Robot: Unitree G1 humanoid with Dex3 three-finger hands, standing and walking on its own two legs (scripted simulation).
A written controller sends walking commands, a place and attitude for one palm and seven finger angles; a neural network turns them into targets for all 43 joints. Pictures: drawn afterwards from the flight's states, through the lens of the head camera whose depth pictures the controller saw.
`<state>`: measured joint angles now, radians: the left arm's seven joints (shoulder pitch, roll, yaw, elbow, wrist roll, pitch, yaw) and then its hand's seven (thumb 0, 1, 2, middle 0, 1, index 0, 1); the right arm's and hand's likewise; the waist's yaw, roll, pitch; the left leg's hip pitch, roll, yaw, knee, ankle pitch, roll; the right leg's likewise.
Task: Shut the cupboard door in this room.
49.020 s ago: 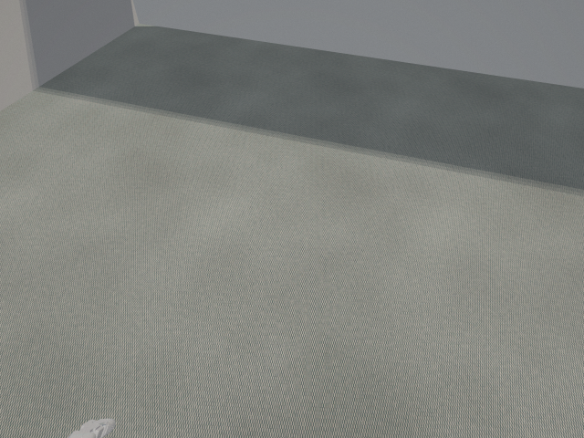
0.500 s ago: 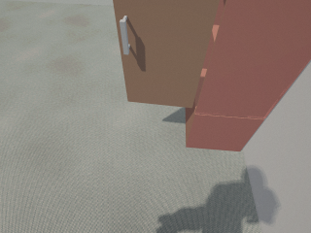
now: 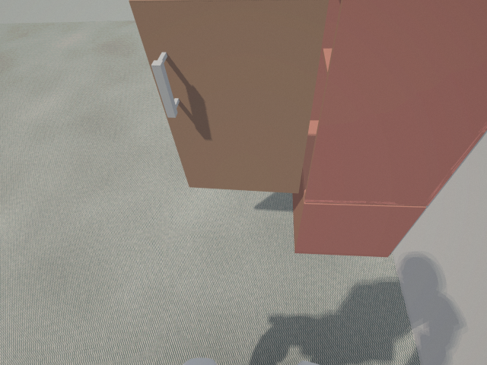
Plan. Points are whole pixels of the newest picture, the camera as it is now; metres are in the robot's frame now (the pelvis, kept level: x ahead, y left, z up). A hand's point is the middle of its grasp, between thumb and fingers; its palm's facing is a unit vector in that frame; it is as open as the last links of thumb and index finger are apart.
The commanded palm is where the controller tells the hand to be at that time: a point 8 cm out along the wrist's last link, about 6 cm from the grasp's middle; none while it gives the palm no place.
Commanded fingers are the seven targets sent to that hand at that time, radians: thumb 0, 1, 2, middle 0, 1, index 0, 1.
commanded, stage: take the last steps up to it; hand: left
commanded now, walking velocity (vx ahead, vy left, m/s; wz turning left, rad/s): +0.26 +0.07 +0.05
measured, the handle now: (167, 85) +0.66 +0.22 +0.09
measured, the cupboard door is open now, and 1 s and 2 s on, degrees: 88 88 88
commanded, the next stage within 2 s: come to a stop and stand still in 0.28 s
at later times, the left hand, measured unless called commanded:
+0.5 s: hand out of the picture +0.13 +0.22 -0.17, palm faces +0.09 -0.98 -0.17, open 7.4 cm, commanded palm none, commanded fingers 0.00 0.90 0.90 -0.20 -0.30 -0.20 -0.30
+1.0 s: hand (166, 296) +0.26 +0.19 -0.14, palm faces +0.01 -0.96 -0.27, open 7.4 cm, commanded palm none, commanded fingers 0.00 0.90 0.90 -0.20 -0.30 -0.20 -0.30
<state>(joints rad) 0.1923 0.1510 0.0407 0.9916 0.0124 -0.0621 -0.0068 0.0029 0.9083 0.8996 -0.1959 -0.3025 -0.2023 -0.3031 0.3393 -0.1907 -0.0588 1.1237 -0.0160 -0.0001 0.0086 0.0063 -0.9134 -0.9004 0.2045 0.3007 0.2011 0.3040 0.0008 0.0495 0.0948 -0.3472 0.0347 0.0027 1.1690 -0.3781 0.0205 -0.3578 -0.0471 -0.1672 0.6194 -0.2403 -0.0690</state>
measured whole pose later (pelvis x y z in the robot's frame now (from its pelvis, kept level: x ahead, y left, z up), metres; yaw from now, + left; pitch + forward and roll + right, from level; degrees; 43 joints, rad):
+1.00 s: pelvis +0.18 +0.00 +0.01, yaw +0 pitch +0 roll +2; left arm 0.16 0.16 0.03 0.97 0.02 0.01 0.03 0.00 0.91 0.90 -0.20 -0.30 -0.20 -0.30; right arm 0.17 -0.23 -0.07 1.03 -0.01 0.06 -0.01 0.00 -0.91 -0.90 0.20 0.30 0.20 0.30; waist -0.01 0.05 0.09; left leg -0.40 0.00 0.01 1.01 -0.48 -0.05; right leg -0.28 -0.05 -0.09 0.55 -0.26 -0.03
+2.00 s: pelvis +0.13 +0.05 +0.01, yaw -1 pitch -2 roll +0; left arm 0.28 0.17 -0.01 1.05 0.02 -0.01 0.04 0.01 0.91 0.90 -0.20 -0.30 -0.20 -0.30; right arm 0.31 -0.16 0.00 1.04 -0.02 -0.01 -0.01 0.01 -0.92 -0.90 0.20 0.30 0.20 0.30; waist -0.01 0.01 0.00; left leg -0.19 -0.01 0.05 0.49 -0.26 0.03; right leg -0.24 -0.05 -0.03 0.51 -0.22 0.01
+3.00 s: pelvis +0.21 +0.07 +0.01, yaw +0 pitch -2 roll -1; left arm 0.29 0.15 0.02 1.07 0.01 0.00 0.05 0.01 0.92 0.90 -0.20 -0.30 -0.20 -0.30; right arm 0.27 -0.14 0.00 1.10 -0.01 -0.02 -0.05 0.01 -0.93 -0.90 0.20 0.30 0.20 0.30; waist 0.01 -0.02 0.06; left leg -0.08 -0.03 0.09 0.49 -0.36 0.06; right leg -0.18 -0.04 -0.05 0.52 -0.27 0.01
